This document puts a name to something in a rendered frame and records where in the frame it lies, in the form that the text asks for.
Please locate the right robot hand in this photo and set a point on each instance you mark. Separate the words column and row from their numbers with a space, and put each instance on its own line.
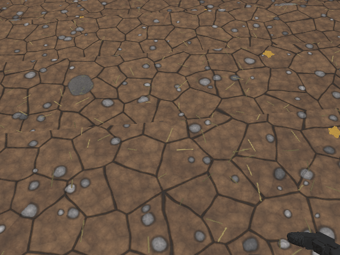
column 318, row 242

